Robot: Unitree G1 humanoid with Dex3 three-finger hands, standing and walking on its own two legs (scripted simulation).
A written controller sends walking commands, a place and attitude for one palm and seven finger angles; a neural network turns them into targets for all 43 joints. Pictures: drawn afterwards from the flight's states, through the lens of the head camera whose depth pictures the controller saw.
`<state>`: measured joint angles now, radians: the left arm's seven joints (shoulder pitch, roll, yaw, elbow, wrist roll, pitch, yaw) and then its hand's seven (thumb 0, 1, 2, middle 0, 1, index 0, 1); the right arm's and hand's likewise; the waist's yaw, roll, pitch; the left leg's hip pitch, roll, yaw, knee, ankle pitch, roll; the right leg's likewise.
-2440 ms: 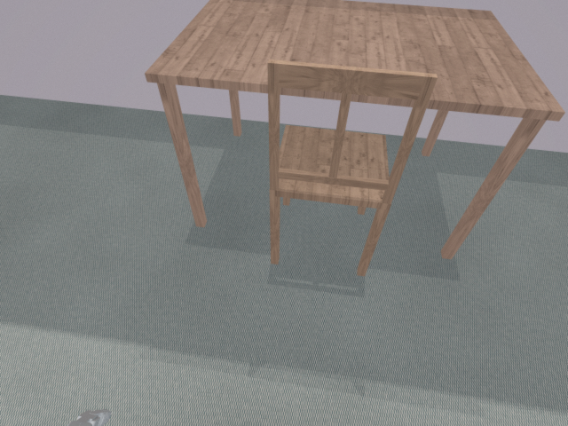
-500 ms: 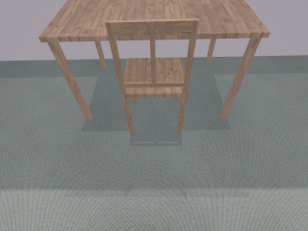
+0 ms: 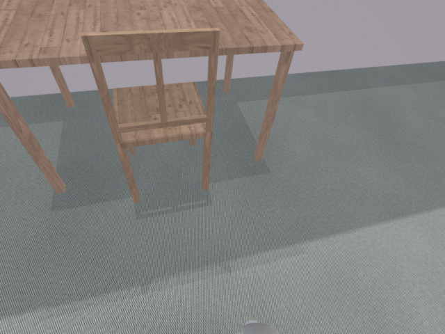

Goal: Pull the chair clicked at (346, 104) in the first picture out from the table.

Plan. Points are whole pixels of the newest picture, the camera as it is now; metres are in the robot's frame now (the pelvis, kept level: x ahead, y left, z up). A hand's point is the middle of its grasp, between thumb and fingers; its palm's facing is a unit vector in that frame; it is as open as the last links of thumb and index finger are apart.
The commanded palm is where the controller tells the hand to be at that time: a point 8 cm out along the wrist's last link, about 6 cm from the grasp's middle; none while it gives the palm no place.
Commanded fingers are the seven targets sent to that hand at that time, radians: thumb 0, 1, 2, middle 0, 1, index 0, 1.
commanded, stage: walk to a spot facing it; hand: left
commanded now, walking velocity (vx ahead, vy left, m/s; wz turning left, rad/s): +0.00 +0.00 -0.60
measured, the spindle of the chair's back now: (160, 89) +0.86 +0.29 -0.10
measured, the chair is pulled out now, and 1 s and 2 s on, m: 0.00 0.00 0.00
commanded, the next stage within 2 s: turn to face it in 1.76 s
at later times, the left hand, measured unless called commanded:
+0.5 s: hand (160, 331) +0.15 +0.13 -0.15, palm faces -0.31 -0.92 -0.24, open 7.3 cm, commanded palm none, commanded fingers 0.00 0.90 0.90 -0.20 -0.30 -0.20 -0.30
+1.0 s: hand (205, 289) +0.24 +0.05 -0.17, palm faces -0.62 -0.77 -0.14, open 7.4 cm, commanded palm none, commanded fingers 0.00 0.90 0.90 -0.20 -0.30 -0.20 -0.30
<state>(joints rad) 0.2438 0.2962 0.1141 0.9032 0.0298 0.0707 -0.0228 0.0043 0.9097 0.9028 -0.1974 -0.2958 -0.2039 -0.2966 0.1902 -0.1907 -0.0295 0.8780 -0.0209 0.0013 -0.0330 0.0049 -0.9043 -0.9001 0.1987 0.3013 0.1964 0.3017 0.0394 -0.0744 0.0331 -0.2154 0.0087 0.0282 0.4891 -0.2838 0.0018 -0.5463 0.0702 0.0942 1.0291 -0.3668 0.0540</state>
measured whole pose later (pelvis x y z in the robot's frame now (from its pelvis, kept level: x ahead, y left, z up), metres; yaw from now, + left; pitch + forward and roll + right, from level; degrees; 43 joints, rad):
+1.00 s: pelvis +0.06 -0.05 +0.00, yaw -38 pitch -1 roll -1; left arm 0.17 0.22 0.09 0.95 0.04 0.06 -0.07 0.01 0.91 0.90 -0.19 -0.30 -0.20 -0.30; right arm 0.47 -0.14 -0.02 1.01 -0.03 -0.06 -0.02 0.00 -0.90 -0.90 0.20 0.30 0.20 0.30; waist -0.04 -0.04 0.07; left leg 0.00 0.11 0.30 0.38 -0.35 -0.04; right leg -0.60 -0.10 -0.08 0.89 -0.22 0.03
